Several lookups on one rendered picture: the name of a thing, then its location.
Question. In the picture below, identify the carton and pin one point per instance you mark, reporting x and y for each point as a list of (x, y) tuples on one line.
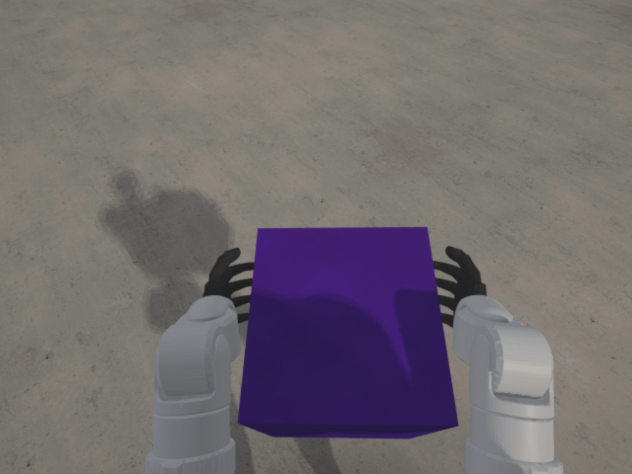
[(345, 336)]

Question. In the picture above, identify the robot right forearm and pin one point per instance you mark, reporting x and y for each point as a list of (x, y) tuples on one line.
[(511, 390)]

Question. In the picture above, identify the robot left forearm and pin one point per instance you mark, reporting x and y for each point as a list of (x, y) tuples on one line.
[(192, 391)]

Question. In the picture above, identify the left robot hand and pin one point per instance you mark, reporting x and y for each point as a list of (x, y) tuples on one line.
[(221, 274)]

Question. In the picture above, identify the right robot hand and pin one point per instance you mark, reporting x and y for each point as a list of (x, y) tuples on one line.
[(468, 281)]

